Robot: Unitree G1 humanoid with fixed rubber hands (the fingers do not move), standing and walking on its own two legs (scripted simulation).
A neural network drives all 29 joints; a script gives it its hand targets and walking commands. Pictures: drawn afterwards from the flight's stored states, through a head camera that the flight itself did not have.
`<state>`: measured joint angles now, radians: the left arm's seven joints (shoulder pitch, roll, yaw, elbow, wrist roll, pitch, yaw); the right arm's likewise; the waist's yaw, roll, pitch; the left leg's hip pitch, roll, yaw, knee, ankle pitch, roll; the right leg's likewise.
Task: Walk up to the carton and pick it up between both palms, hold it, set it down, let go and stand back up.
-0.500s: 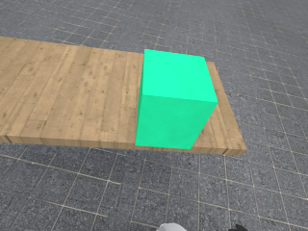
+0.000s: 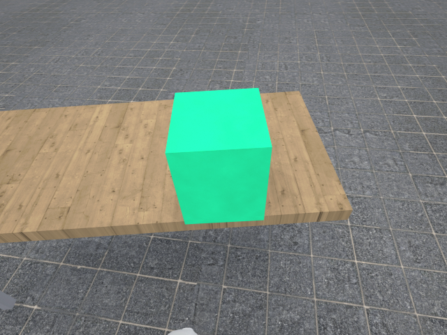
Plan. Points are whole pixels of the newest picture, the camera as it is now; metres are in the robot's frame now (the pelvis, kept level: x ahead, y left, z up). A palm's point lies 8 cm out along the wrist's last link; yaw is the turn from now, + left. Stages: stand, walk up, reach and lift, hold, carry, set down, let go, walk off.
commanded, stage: walk up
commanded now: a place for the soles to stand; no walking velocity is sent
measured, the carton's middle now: (220, 158) +0.52 +0.02 +0.00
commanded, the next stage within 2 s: none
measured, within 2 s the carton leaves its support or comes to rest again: neither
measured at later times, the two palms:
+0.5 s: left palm out of the picture +0.15 +0.27 -0.14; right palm out of the picture +0.16 -0.24 -0.11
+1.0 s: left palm (96, 309) +0.21 +0.27 -0.11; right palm (369, 324) +0.18 -0.26 -0.11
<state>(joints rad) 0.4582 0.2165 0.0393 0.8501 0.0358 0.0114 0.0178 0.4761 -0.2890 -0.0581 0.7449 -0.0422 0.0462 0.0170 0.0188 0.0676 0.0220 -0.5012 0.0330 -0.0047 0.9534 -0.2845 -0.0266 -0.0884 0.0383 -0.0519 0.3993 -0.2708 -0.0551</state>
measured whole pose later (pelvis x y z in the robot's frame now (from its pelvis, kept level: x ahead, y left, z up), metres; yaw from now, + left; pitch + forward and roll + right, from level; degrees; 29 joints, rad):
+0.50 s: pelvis +0.09 +0.02 -0.01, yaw +1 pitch -2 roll -1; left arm 0.32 0.27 0.02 0.74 0.01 0.02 0.00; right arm 0.31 -0.24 0.00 0.70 -0.01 0.02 -0.02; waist -0.01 -0.04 0.10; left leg -0.28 0.01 0.06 0.58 -0.26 0.04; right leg -0.35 -0.06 0.01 0.73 -0.37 0.03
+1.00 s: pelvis +0.08 +0.01 -0.02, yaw +0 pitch -2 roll +0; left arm 0.20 0.30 0.01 0.68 0.00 0.02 -0.01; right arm 0.27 -0.30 0.00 0.69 0.01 0.03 0.03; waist -0.01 -0.02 0.07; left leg -0.28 0.01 0.05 0.61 -0.31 0.02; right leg -0.33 -0.06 0.01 0.60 -0.24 0.04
